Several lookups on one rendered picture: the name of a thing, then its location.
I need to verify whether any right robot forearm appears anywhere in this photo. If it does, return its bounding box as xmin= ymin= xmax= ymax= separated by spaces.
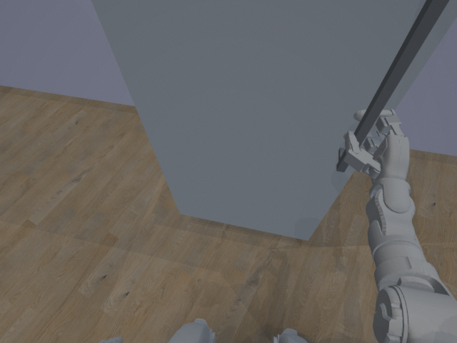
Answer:
xmin=366 ymin=177 xmax=456 ymax=300

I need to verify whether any robot right hand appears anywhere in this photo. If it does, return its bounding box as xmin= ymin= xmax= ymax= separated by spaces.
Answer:
xmin=343 ymin=109 xmax=410 ymax=184

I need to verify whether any robot left thigh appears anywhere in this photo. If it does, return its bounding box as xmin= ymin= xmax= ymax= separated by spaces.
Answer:
xmin=167 ymin=322 xmax=216 ymax=343

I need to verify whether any right robot upper arm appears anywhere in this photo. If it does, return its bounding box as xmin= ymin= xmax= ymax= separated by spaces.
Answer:
xmin=373 ymin=285 xmax=457 ymax=343

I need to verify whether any fridge door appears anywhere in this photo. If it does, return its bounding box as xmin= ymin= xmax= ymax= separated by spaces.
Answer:
xmin=91 ymin=0 xmax=457 ymax=241

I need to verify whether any handle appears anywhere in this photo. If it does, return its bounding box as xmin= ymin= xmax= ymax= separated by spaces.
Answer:
xmin=336 ymin=0 xmax=449 ymax=172

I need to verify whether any robot right shin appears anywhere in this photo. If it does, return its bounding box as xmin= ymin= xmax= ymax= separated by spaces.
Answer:
xmin=282 ymin=329 xmax=298 ymax=336

